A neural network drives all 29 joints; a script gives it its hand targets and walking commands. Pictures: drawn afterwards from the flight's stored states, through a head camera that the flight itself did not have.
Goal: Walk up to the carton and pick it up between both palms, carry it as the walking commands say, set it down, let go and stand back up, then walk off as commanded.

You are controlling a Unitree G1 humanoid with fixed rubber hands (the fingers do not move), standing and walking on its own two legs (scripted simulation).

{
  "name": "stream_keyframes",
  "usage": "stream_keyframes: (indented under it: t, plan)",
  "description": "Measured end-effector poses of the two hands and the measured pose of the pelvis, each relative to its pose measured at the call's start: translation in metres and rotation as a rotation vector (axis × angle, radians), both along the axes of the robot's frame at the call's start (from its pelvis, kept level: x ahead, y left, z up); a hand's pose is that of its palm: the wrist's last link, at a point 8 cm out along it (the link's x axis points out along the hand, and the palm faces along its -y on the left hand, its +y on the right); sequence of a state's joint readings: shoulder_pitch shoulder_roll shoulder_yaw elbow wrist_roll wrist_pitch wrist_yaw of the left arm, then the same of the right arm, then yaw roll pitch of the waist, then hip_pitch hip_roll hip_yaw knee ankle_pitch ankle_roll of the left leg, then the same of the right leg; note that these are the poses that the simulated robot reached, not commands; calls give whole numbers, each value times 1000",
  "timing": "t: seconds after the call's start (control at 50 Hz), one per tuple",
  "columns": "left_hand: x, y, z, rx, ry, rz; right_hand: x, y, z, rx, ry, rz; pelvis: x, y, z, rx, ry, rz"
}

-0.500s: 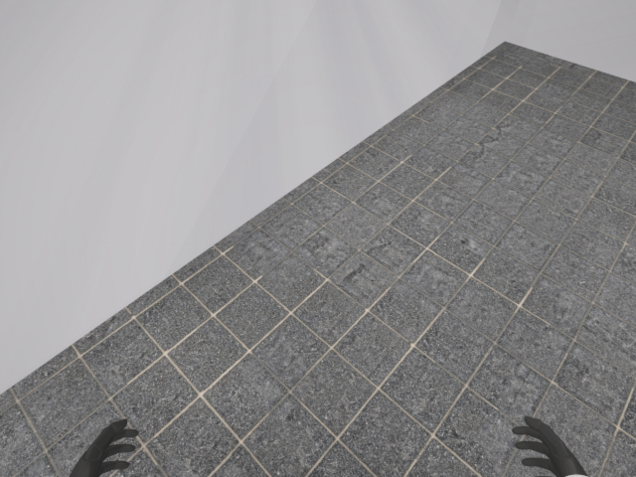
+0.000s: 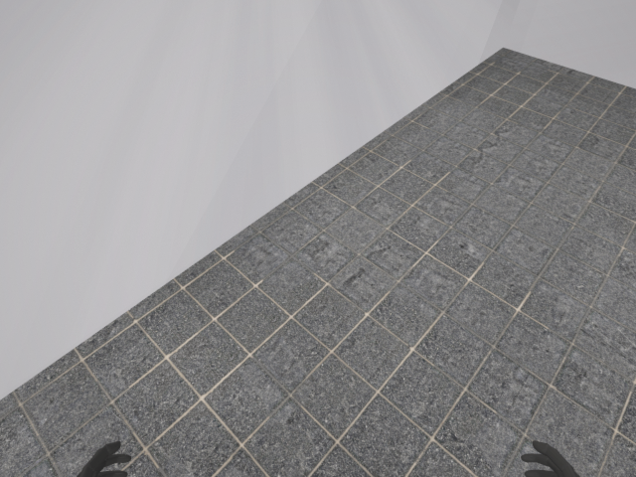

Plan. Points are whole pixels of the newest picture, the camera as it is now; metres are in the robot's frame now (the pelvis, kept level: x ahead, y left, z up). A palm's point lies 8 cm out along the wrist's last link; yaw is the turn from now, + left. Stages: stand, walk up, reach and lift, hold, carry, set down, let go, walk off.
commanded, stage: stand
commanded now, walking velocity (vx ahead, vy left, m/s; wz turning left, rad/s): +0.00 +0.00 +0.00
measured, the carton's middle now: out of the picture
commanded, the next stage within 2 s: walk up in 0.80 s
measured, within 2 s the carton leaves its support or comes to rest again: neither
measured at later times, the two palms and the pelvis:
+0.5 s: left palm out of the picture +0.11 +0.31 -0.10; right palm out of the picture +0.10 -0.31 -0.10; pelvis +0.00 +0.00 +0.00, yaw +0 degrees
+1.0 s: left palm out of the picture +0.11 +0.31 -0.10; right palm out of the picture +0.11 -0.32 -0.10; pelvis +0.01 +0.00 +0.00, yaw -1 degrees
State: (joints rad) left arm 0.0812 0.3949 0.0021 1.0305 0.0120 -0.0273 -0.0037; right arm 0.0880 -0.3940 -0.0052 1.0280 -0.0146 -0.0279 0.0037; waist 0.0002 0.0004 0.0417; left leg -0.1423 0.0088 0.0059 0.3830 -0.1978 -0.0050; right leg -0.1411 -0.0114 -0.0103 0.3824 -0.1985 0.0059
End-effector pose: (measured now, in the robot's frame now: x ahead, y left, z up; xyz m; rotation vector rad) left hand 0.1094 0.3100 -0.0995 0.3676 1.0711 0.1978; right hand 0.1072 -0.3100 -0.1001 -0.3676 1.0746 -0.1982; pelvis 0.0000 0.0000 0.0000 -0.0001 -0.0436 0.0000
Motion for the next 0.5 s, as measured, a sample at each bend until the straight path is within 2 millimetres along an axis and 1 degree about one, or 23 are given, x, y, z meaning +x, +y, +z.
stream_keyframes:
  t: [0.22, 0.5]
  plan:
    - [-5, 2, -1, 3, 22, 12, -5, -2, -1, -2, 23, -10, 0, 0, 1, 0, 0, 1]
    - [-4, 3, -1, 5, 31, 18, -3, -3, 0, -6, 32, -15, 3, 0, 2, 0, 2, 2]
